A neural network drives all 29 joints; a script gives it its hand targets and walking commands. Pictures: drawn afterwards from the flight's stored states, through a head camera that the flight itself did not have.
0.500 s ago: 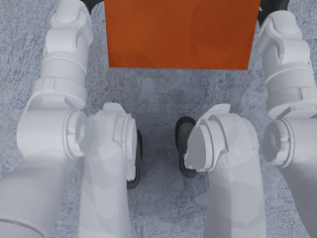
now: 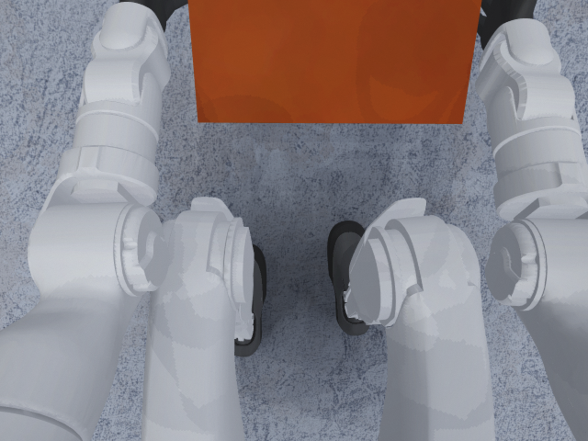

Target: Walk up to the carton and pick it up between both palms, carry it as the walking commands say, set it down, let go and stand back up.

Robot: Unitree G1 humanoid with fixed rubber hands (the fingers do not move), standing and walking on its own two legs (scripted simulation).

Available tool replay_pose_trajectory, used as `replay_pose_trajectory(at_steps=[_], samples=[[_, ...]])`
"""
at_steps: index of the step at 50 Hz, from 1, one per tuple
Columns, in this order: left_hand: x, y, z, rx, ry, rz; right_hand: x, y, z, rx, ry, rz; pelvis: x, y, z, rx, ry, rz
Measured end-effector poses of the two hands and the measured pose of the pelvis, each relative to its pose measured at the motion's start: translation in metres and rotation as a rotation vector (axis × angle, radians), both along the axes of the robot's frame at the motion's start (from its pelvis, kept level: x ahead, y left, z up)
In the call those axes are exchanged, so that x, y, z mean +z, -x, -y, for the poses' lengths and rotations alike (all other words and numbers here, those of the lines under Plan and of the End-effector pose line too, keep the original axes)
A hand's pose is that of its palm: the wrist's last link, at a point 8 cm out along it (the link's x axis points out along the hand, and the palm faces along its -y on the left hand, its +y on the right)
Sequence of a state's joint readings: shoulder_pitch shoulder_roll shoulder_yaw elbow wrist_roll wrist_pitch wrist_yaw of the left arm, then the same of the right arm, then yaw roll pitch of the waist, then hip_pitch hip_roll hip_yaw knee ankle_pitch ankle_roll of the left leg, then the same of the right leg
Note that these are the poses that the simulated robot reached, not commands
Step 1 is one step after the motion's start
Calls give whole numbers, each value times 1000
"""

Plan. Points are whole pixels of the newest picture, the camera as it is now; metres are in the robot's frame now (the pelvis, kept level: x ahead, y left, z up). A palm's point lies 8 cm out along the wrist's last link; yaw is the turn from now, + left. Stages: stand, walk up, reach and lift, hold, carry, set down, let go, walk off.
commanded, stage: set down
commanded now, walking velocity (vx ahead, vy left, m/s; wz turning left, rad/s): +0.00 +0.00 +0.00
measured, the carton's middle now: (323, 36) +0.53 -0.03 -0.22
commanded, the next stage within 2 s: let go in 1.98 s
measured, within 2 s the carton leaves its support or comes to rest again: rests again in 0.14 s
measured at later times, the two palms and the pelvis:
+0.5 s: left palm (113, 47) +0.51 +0.21 -0.16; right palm (498, 72) +0.48 -0.22 -0.16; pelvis -0.02 +0.00 -0.01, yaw +0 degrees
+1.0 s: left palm (67, 19) +0.51 +0.21 -0.08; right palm (562, 12) +0.50 -0.21 -0.07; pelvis -0.02 +0.00 +0.06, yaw +1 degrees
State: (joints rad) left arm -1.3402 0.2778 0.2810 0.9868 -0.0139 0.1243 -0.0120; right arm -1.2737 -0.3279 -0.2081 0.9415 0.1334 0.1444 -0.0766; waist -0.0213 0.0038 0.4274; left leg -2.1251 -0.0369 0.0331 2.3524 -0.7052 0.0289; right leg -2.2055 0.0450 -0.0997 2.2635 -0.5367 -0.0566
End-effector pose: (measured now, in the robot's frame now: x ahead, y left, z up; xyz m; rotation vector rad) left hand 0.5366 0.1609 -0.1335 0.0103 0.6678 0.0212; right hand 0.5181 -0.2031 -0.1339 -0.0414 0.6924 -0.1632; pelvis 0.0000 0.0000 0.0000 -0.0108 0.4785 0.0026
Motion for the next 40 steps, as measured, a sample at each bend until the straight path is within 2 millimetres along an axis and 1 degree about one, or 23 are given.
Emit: replay_pose_trajectory(at_steps=[3, 5, 8, 11, 14, 17, 19, 21, 26, 29, 34, 37, 40], samples=[[-3, 3, -3, 2, -15, 0, 0, 1, -2, 21, 20, 14, 0, 0, 0, 0, -1, 2], [-10, 9, -10, 13, -45, -26, -3, 2, -5, 41, 37, 19, 0, 1, 0, 0, -1, 2], [-24, 22, -25, 47, -82, -75, -11, 6, -7, 54, 57, 2, 0, 1, 0, -1, 0, 3], [-35, 31, -44, 82, -113, -96, -21, 12, -4, 58, 69, -13, -1, 3, 0, 0, 0, 10], [-44, 37, -58, 114, -110, -87, -35, 22, 5, 51, 98, -40, -2, 8, 0, 7, 2, 32], [-48, 45, -60, 125, -80, -90, -41, 39, 10, 29, 111, -97, -4, 10, -2, 9, 7, 35], [-46, 46, -58, 112, -79, -89, -40, 44, 12, 6, 99, -110, -4, 12, -3, 9, 10, 40], [-42, 43, -56, 105, -74, -79, -37, 44, 13, -9, 89, -101, -5, 14, -3, 9, 11, 45], [-24, 27, -49, 99, -53, -27, -28, 42, 16, -31, 73, -71, -7, 18, -3, 8, 9, 57], [-15, 19, -45, 89, -48, -2, -28, 40, 17, -43, 57, -62, -7, 18, -3, 8, 9, 57], [-14, 15, -43, 78, -57, -11, -30, 38, 17, -58, 33, -62, -3, 16, -2, 8, 9, 43], [-14, 18, -44, 71, -67, -18, -18, 27, 13, -49, 21, -12, 1, 15, -1, 9, 9, 29], [-7, 21, -43, 61, -75, -4, 6, 13, 6, -27, 15, 62, 8, 16, -1, 11, 9, 17]])
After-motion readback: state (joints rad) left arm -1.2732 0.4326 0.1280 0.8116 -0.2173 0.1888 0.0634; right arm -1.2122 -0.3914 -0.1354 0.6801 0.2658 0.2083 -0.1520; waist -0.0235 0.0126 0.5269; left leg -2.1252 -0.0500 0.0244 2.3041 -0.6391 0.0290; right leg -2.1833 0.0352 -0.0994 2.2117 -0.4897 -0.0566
